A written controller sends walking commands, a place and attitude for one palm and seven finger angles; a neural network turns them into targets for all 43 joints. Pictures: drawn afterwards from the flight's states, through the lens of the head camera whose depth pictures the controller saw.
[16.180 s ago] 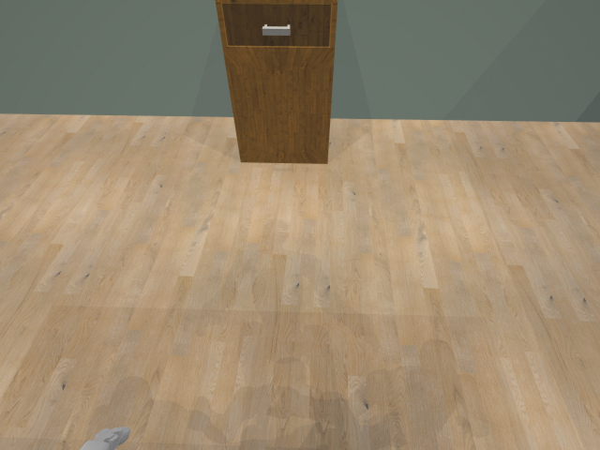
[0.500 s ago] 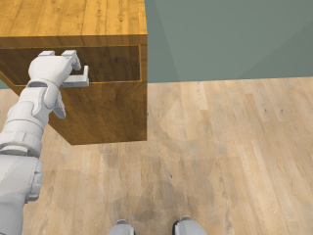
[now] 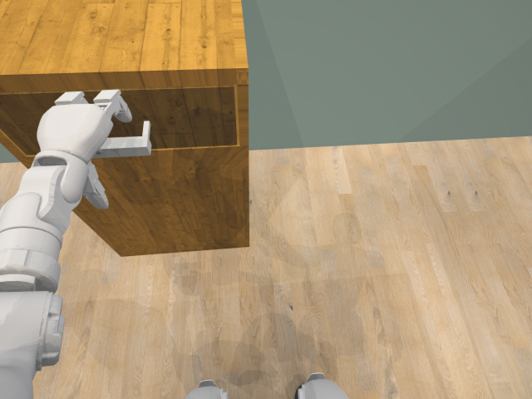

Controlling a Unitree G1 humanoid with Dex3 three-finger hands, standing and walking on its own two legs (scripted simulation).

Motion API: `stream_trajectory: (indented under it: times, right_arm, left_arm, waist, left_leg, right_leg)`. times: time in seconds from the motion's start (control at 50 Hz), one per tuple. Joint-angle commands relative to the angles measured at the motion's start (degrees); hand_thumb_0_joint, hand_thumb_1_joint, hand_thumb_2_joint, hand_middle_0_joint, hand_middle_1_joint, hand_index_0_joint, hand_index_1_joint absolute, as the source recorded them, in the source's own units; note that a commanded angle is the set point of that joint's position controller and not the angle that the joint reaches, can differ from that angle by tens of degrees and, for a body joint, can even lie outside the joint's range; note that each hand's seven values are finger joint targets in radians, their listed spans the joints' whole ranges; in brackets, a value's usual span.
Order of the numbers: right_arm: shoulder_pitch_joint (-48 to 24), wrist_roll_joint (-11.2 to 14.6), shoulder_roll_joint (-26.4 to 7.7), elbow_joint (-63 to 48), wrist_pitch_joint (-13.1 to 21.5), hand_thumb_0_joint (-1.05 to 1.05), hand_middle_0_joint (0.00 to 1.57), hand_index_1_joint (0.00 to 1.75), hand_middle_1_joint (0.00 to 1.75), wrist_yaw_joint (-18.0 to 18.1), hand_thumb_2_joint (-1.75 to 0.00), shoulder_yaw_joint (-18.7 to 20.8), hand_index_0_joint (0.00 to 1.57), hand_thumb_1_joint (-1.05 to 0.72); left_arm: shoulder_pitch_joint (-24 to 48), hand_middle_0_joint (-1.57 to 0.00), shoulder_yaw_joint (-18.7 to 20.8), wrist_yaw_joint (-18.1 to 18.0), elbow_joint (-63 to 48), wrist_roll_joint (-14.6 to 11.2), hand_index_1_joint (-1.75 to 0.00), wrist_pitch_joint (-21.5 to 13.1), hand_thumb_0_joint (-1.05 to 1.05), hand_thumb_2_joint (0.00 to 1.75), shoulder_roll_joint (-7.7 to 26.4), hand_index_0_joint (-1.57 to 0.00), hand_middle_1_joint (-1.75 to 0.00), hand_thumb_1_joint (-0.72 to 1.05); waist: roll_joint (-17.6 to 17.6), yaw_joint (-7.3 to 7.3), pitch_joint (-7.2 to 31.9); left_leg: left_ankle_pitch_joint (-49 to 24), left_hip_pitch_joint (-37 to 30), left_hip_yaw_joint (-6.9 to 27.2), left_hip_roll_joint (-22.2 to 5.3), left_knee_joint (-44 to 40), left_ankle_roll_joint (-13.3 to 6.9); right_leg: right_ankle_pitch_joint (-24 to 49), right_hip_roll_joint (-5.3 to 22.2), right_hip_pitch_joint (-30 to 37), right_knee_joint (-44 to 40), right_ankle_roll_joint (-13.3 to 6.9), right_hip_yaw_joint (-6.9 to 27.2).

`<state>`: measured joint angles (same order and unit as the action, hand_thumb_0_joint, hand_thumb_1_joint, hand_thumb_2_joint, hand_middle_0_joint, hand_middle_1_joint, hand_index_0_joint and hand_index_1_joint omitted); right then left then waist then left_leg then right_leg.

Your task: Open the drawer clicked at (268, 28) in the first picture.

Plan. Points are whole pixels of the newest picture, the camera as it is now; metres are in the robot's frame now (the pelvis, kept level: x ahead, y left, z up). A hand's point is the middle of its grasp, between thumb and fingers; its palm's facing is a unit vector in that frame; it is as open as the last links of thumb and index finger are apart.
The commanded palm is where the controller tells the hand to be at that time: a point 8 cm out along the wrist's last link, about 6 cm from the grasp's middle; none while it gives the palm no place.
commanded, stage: re-aim the fingers above the handle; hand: left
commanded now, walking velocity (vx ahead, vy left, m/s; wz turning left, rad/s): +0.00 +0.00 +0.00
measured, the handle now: (119, 137) +0.57 +0.25 -0.02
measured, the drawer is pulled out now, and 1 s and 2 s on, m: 0.00 0.00 0.00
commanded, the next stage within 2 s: lower the fingers behind the handle in 0.88 s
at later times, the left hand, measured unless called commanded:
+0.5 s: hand (95, 142) +0.49 +0.25 +0.05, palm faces +0.04 +0.00 -1.00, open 13.9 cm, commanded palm +0.46 +0.26 +0.09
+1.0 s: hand (74, 162) +0.48 +0.29 +0.02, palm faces -0.13 +0.05 -0.99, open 13.9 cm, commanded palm +0.47 +0.26 +0.08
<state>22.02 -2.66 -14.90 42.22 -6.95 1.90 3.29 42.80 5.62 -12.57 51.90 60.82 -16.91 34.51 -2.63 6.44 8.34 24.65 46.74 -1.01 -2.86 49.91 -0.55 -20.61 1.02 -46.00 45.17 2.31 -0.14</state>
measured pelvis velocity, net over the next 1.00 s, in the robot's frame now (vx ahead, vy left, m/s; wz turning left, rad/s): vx -0.01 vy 0.00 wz -0.01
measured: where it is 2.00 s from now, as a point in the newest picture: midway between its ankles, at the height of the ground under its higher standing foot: outside the picture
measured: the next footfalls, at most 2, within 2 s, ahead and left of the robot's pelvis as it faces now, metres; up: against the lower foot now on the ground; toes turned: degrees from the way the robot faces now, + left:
none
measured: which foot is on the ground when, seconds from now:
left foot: down 0.00-1.00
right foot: down 0.00-1.00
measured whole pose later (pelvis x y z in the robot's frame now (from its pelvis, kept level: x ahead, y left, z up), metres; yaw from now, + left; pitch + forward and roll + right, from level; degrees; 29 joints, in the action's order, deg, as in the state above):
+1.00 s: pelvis -0.01 +0.00 +0.00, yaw -1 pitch +23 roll -2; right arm 18.8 -1.3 -16.7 40.7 -7.0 0.6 3.2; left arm 48.4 2.6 -15.3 63.7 62.9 -1.6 36.2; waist -3.9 6.2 6.8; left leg 24.2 48.4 -1.8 -2.9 50.0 -0.5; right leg -20.4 0.9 -48.4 46.2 2.5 0.8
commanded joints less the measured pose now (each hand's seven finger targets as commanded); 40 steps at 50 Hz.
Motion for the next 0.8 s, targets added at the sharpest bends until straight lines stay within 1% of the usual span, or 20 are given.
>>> stream_trajectory:
  times: [0.0, 0.04, 0.08, 0.14, 0.2, 0.22, 0.26, 0.28, 0.32, 0.38, 0.4, 0.46, 0.48, 0.54, 0.6, 0.64, 0.68, 0.72, 0.74, 0.78]
  right_arm:
    - [4.91, 0.05, -10.52, -2.95, -0.23, 0.00, 0.20, 0.30, 0.30, -1.32, -0.90, 2.96, 0.20, -0.90]
    - [4.81, 0.61, -10.87, -3.85, -0.44, 0.00, 0.20, 0.30, 0.30, -1.84, -0.90, 3.08, 0.20, -0.90]
    - [5.34, 1.29, -11.04, -4.07, -0.31, 0.00, 0.20, 0.30, 0.30, -1.47, -0.90, 3.68, 0.20, -0.90]
    - [6.45, 1.93, -10.49, -4.11, 0.50, 0.00, 0.20, 0.30, 0.30, 0.20, -0.90, 4.49, 0.20, -0.90]
    - [6.18, 1.59, -10.27, -3.89, 1.83, 0.00, 0.20, 0.30, 0.30, 2.68, -0.90, 4.43, 0.20, -0.90]
    - [6.06, 1.55, -9.96, -3.61, 2.42, 0.00, 0.20, 0.30, 0.30, 3.15, -0.90, 4.37, 0.20, -0.90]
    - [5.94, 1.56, -9.67, -2.94, 3.18, 0.00, 0.20, 0.30, 0.30, 3.53, -0.90, 3.83, 0.20, -0.90]
    - [5.94, 1.61, -9.67, -2.63, 3.25, 0.00, 0.20, 0.30, 0.30, 3.42, -0.90, 3.57, 0.20, -0.90]
    - [5.31, 1.24, -9.47, -2.72, 3.20, 0.00, 0.20, 0.30, 0.30, 2.72, -0.90, 2.72, 0.20, -0.90]
    - [3.07, 0.70, -10.13, -3.54, 2.19, 0.00, 0.20, 0.30, 0.30, 1.28, -0.90, 0.99, 0.20, -0.90]
    - [2.34, 0.50, -10.56, -3.84, 1.62, 0.00, 0.20, 0.30, 0.30, 0.88, -0.90, 0.54, 0.20, -0.90]
    - [3.06, 0.95, -10.77, -5.45, 0.72, 0.00, 0.20, 0.30, 0.30, 0.23, -0.90, 0.70, 0.20, -0.90]
    - [3.68, 1.23, -11.04, -5.53, 0.48, 0.00, 0.20, 0.30, 0.30, 0.15, -0.90, 0.86, 0.20, -0.90]
    - [6.53, 2.00, -11.31, -6.07, 0.67, 0.00, 0.20, 0.30, 0.30, 1.31, -0.90, 1.99, 0.20, -0.90]
    - [7.87, 1.50, -10.27, -5.51, 2.03, 0.00, 0.20, 0.30, 0.30, 3.00, -0.90, 3.65, 0.20, -0.90]
    - [8.46, 1.47, -10.53, -4.11, 2.42, 0.00, 0.20, 0.30, 0.30, 3.66, -0.90, 4.06, 0.20, -0.90]
    - [8.95, 1.36, -10.26, -2.58, 2.64, 0.00, 0.20, 0.30, 0.30, 4.05, -0.90, 4.06, 0.20, -0.90]
    - [8.48, 0.79, -10.08, -1.50, 2.60, 0.00, 0.20, 0.30, 0.30, 3.53, -0.90, 3.75, 0.20, -0.90]
    - [7.72, 0.63, -10.12, -0.78, 2.37, 0.00, 0.20, 0.30, 0.30, 2.75, -0.90, 3.43, 0.20, -0.90]
    - [6.64, 0.33, -10.45, -0.71, 1.56, 0.00, 0.20, 0.30, 0.30, 1.40, -0.90, 2.67, 0.20, -0.90]
  left_arm:
    - [16.25, -0.30, 7.84, -8.91, -2.98, 0.91, -1.20, 7.34, 0.00, 0.30, 20.45, -0.30, -1.20, -0.50]
    - [16.95, -0.30, 4.93, -9.43, -1.90, 2.20, -1.20, 11.29, 0.00, 0.30, 19.19, -0.30, -1.20, -0.50]
    - [20.00, -0.30, 1.37, -7.81, -1.94, 2.40, -1.20, 13.25, 0.00, 0.30, 16.50, -0.30, -1.20, -0.50]
    - [29.08, -0.30, -5.41, -3.22, -7.45, 0.11, -1.20, 10.97, 0.00, 0.30, 10.04, -0.30, -1.20, -0.50]
    - [36.71, -0.30, -7.70, 0.21, -14.65, -2.15, -1.20, 5.33, 0.00, 0.30, 8.86, -0.30, -1.20, -0.50]
    - [37.14, -0.30, -8.52, 0.44, -14.99, -2.18, -1.20, 3.70, 0.00, 0.30, 7.52, -0.30, -1.20, -0.50]
    - [36.59, -0.30, -7.26, -0.58, -13.28, -1.49, -1.20, 1.87, 0.00, 0.30, 8.48, -0.30, -1.20, -0.50]
    - [36.23, -0.30, -4.35, -1.91, -11.38, -0.68, -1.20, 1.71, 0.00, 0.30, 11.63, -0.30, -1.20, -0.50]
    - [35.48, -0.30, -1.66, -5.19, -7.11, 0.94, -1.20, 2.73, 0.00, 0.30, 14.06, -0.30, -1.20, -0.50]
    - [29.26, -0.30, 3.39, -9.11, 2.74, 1.59, -1.20, 8.88, 0.00, 0.30, 20.37, -0.30, -1.20, -0.50]
    - [26.79, -0.30, 5.10, -9.57, 5.41, 1.94, -1.20, 11.56, 0.00, 0.30, 23.00, -0.30, -1.20, -0.50]
    - [26.39, -0.30, 1.19, -8.77, 8.40, 3.65, -1.20, 17.80, 0.00, 0.30, 21.12, -0.30, -1.20, -0.50]
    - [25.95, -0.30, 0.69, -7.39, 9.41, 3.48, -1.20, 18.83, 0.00, 0.30, 21.11, -0.30, -1.20, -0.50]
    - [28.56, -0.30, -1.07, -1.02, 4.08, 1.26, -1.20, 16.32, 0.00, 0.30, 19.33, -0.30, -1.20, -0.50]
    - [34.86, -0.30, -4.89, 3.89, -9.38, -1.54, -1.20, 7.47, 0.00, 0.30, 13.31, -0.30, -1.20, -0.50]
    - [32.15, -0.30, -1.02, 4.09, -12.08, -2.12, -1.20, 3.59, 0.00, 0.30, 16.79, -0.30, -1.20, -0.50]
    - [32.59, -0.30, 0.70, 2.31, -13.34, -2.06, -1.20, 0.92, 0.00, 0.30, 17.19, -0.30, -1.20, -0.50]
    - [33.21, -0.30, 2.89, -1.26, -13.09, -0.99, -1.20, -1.08, 0.00, 0.30, 18.36, -0.30, -1.20, -0.50]
    - [29.57, -0.30, 4.51, -3.09, -9.25, -0.52, -1.20, -0.25, 0.00, 0.30, 19.22, -0.30, -1.20, -0.50]
    - [26.88, -0.30, 6.93, -6.77, -3.04, 0.51, -1.20, 3.09, 0.00, 0.30, 21.96, -0.30, -1.20, -0.50]
  waist:
    - [-4.44, -3.89, 20.72]
    - [-3.87, -3.39, 22.99]
    - [-1.67, -1.20, 24.54]
    - [-0.25, 3.16, 25.72]
    - [-0.96, 5.29, 24.48]
    - [-2.90, 5.20, 23.46]
    - [-5.24, 4.49, 20.21]
    - [-6.42, 3.57, 18.18]
    - [-7.69, 2.50, 17.74]
    - [-6.09, -0.55, 17.04]
    - [-5.13, -2.11, 18.65]
    - [-3.96, -2.11, 23.64]
    - [-1.83, -1.59, 25.40]
    - [1.77, 0.70, 31.55]
    - [0.16, 3.74, 33.18]
    - [-2.22, 2.27, 32.96]
    - [-2.94, 2.51, 28.34]
    - [-5.60, 1.66, 24.70]
    - [-7.14, 0.42, 21.99]
    - [-6.35, -0.70, 18.92]
  left_leg:
    - [-31.60, -12.97, -0.54, 3.17, -3.21, -0.75]
    - [-30.17, -13.95, -0.94, 3.19, -4.14, -0.65]
    - [-28.33, -16.38, -1.04, 2.90, -4.78, -0.97]
    - [-24.83, -22.15, 0.16, 2.58, -5.78, -1.61]
    - [-21.89, -25.94, 1.56, 2.75, -6.02, -1.89]
    - [-21.38, -26.74, 1.92, 2.95, -5.94, -1.84]
    - [-19.81, -25.81, 2.70, 2.97, -5.67, -1.30]
    - [-19.40, -24.28, 3.08, 3.05, -5.66, -0.84]
    - [-18.88, -20.49, 3.07, 3.51, -5.16, -0.60]
    - [-19.05, -12.47, 1.45, 4.16, -4.74, -0.78]
    - [-19.65, -10.82, 0.87, 4.44, -4.75, -0.75]
    - [-21.78, -10.43, -0.96, 4.25, -4.68, -0.67]
    - [-22.08, -10.90, -1.26, 4.01, -4.70, -0.86]
    - [-24.68, -15.05, -0.92, 3.15, -4.82, -1.76]
    - [-27.25, -22.20, 0.33, 2.71, -4.36, -2.27]
    - [-29.13, -24.17, 1.00, 2.96, -4.15, -2.09]
    - [-29.76, -23.53, 1.44, 2.84, -3.74, -1.79]
    - [-29.82, -20.67, 1.85, 2.92, -2.96, -1.24]
    - [-29.91, -18.78, 1.74, 3.06, -2.54, -0.93]
    - [-27.28, -13.69, 1.26, 3.30, -2.58, -0.82]
  right_leg:
    - [21.45, -4.20, 11.73, -0.30, -4.11, -3.69]
    - [21.88, -4.20, 13.57, -0.89, -4.00, -3.65]
    - [21.66, -4.17, 14.52, -2.62, -3.62, -3.23]
    - [18.76, -4.09, 13.56, -5.80, -2.94, -2.49]
    - [15.04, -3.70, 10.44, -6.88, -2.94, -2.03]
    - [13.33, -3.61, 8.15, -6.68, -3.01, -2.18]
    - [10.44, -3.61, 4.02, -5.77, -3.47, -2.74]
    - [9.76, -3.71, 2.76, -5.00, -3.92, -3.13]
    - [8.89, -3.70, 2.21, -3.44, -4.21, -3.63]
    - [10.39, -3.40, 5.81, -1.73, -4.27, -3.65]
    - [11.68, -3.43, 8.54, -1.17, -4.21, -3.61]
    - [17.13, -3.47, 13.67, -1.14, -3.82, -3.16]
    - [18.76, -3.47, 15.73, -1.61, -3.55, -2.81]
    - [23.49, -3.37, 19.90, -2.96, -2.60, -1.75]
    - [23.41, -3.55, 17.33, -4.89, -2.39, -1.03]
    - [22.52, -3.94, 15.27, -4.42, -2.77, -1.12]
    - [20.93, -4.00, 11.27, -3.95, -3.02, -1.76]
    - [18.95, -3.92, 7.78, -2.45, -3.51, -2.28]
    - [18.07, -3.97, 6.37, -1.53, -3.88, -2.69]
    - [16.43, -3.91, 5.89, -0.44, -4.06, -3.27]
